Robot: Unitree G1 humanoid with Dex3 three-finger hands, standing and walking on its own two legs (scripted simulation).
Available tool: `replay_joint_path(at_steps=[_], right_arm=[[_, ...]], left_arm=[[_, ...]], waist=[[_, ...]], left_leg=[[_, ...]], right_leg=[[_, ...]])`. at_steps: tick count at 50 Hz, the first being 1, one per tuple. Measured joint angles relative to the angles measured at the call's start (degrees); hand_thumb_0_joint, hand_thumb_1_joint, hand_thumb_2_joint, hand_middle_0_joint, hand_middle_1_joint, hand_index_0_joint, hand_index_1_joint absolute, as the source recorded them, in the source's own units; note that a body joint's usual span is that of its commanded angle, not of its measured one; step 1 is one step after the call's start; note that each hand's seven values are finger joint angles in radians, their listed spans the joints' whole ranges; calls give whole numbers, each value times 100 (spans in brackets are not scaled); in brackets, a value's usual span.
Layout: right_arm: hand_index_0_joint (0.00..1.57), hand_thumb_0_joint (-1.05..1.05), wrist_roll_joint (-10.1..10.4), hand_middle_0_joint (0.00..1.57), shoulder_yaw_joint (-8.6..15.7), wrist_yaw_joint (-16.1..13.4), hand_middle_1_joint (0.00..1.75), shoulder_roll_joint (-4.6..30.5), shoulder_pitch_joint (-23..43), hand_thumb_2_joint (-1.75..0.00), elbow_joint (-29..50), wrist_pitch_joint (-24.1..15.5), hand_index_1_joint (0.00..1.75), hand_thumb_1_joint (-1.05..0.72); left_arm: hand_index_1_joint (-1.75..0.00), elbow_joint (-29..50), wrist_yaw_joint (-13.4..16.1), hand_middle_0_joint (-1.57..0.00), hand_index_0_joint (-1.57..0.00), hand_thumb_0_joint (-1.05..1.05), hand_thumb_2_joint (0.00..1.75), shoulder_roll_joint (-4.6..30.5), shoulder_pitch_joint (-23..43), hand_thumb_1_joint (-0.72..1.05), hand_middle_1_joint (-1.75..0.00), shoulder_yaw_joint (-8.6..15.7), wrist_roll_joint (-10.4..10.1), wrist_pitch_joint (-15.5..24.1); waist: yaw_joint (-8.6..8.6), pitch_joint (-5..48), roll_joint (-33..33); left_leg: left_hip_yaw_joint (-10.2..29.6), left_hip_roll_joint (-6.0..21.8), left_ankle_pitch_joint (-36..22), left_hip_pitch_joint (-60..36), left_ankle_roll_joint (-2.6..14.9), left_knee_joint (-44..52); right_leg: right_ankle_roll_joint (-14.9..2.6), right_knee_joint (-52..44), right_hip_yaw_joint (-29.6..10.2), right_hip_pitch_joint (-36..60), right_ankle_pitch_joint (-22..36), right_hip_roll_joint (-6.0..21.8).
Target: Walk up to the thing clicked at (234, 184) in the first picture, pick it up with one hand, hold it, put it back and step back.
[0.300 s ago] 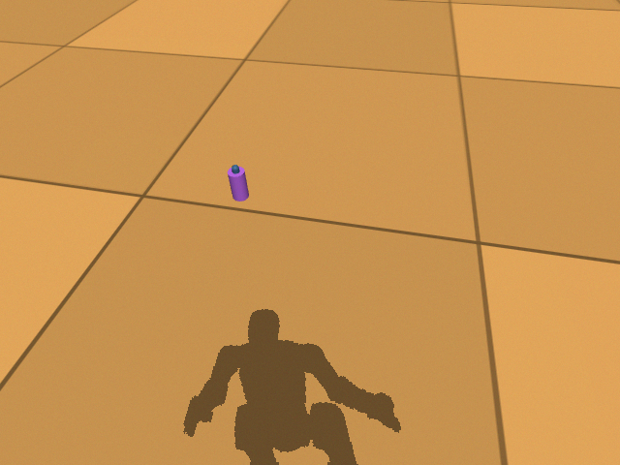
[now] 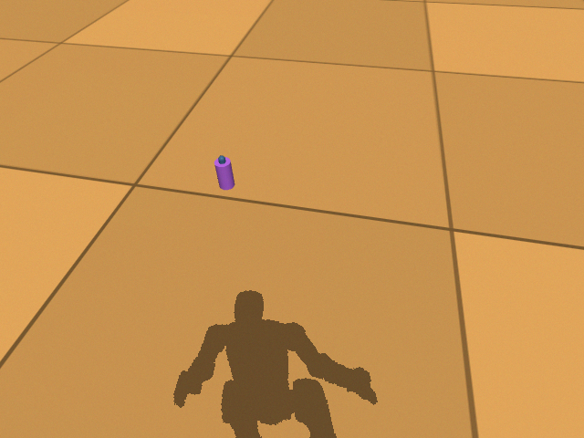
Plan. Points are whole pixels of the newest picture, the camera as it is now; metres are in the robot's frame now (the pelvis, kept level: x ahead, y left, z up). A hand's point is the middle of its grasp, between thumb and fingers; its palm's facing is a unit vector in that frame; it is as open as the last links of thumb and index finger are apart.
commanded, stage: stand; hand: left
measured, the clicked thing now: (224, 171) +1.45 +0.36 -0.69
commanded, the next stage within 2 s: walk up in 0.82 s
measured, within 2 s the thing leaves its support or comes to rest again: neither
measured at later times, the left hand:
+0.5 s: hand out of the picture +0.08 +0.25 -0.16, palm faces -0.02 -0.94 -0.34, open 7.4 cm
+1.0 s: hand out of the picture +0.07 +0.28 -0.15, palm faces +0.07 -0.93 -0.35, open 7.4 cm
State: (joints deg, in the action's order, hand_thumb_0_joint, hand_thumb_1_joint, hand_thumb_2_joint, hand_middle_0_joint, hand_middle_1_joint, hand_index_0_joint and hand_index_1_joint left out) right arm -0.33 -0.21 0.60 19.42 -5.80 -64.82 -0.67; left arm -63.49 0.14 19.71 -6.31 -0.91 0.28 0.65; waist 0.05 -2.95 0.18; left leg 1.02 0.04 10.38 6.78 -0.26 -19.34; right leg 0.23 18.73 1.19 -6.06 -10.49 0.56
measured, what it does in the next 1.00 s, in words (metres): stands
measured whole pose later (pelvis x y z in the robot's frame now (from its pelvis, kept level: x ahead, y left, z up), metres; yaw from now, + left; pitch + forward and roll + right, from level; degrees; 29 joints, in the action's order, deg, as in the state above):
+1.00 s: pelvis +0.03 +0.01 +0.00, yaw +3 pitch -1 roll -1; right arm -2.1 3.7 3.6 23.1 -11.6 -61.2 -0.5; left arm -58.2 -2.8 21.9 -12.1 3.9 2.0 3.4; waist -2.2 -1.6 -0.7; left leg 0.8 1.3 24.2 19.7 1.4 -44.5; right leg -2.5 20.7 3.6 -5.2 -14.6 1.0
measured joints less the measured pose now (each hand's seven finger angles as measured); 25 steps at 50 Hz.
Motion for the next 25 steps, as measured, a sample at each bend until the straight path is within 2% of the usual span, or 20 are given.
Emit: replay_joint_path(at_steps=[25], right_arm=[[20,0,-3,20,-15,-28,30,23,-17,-90,2,8,30,-90]], left_arm=[[-30,-33,-8,-20,-21,1,89,-5,-37,90,-30,43,3,-32]], waist=[[-19,11,-23]], left_leg=[[-4,31,-6,-89,-29,86]], right_leg=[[-29,-64,-3,74,-1,-30]])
